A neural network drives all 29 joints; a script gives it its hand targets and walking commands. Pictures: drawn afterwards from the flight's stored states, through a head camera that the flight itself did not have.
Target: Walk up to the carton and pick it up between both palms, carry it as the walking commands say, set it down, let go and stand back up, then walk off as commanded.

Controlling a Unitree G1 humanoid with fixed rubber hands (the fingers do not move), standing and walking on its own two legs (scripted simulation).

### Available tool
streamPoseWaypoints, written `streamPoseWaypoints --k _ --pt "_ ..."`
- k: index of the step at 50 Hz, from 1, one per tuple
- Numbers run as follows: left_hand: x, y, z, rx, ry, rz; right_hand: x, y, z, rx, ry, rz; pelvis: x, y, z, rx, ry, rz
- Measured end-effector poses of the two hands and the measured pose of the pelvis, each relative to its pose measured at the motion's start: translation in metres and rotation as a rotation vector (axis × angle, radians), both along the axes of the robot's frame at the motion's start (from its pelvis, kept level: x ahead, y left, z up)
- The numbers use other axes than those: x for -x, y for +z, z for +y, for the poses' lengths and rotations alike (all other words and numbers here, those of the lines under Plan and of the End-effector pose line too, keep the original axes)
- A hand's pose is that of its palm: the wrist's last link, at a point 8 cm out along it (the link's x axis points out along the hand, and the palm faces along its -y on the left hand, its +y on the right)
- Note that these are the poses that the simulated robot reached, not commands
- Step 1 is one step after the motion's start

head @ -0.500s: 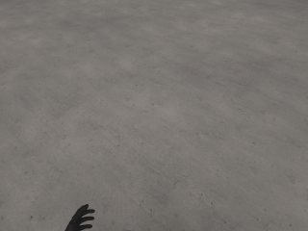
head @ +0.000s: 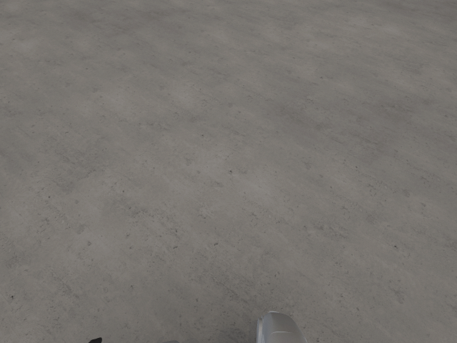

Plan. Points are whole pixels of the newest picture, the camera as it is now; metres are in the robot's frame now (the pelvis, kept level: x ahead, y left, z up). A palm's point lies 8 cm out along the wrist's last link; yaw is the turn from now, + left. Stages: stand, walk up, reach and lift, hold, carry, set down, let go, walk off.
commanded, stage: walk off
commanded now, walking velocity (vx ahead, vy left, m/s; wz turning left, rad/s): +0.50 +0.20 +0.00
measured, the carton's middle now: out of the picture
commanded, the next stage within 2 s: stand in 1.38 s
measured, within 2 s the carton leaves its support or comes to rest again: neither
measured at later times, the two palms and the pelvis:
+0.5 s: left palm (73, 325) +0.18 +0.29 -0.14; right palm (299, 209) +0.40 -0.18 -0.10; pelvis +0.25 +0.05 +0.01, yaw +2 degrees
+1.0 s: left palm (103, 146) +0.61 +0.34 -0.10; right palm (268, 199) +0.47 -0.12 -0.16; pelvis +0.49 +0.10 +0.00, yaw +1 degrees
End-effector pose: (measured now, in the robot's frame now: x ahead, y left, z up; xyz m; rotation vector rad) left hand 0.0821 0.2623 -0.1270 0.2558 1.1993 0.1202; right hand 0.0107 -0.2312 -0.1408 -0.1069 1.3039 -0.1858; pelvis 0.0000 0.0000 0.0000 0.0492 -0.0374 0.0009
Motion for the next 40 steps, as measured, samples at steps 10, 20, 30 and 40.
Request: streamPoseWaypoints --k 10,20,30,40 --pt "-0.174 0.033 -0.027 -0.022 -0.053 -0.257 -0.034 -0.028 0.016 -0.109 -0.036 0.185 -0.102 -0.006 0.002 0.038 0.011 -0.004" --pt "-0.100 0.003 0.000 0.051 0.163 0.136 -0.297 0.034 0.020 -0.009 0.144 -0.204 -0.195 0.017 0.023 0.065 0.018 0.002" --pt "-0.162 -0.023 0.072 0.069 0.209 0.260 -0.418 0.028 0.076 0.053 0.188 -0.248 -0.298 -0.004 0.082 0.042 0.017 0.013" --pt "-0.441 0.022 0.089 -0.018 -0.068 -0.121 -0.340 -0.006 0.103 -0.034 -0.056 0.103 -0.388 0.003 0.100 -0.024 -0.007 0.012"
